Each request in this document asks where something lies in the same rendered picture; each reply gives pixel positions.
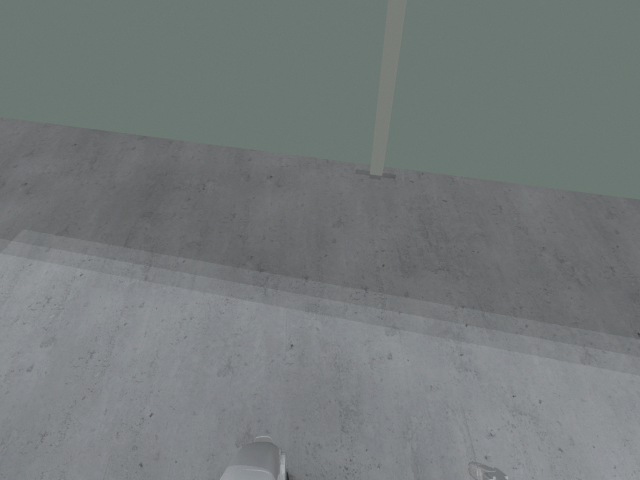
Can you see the left robot thigh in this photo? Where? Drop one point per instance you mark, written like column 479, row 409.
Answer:
column 257, row 461

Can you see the panel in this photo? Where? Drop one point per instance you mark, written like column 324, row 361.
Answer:
column 390, row 56

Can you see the left robot shin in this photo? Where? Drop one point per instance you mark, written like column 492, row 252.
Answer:
column 263, row 439

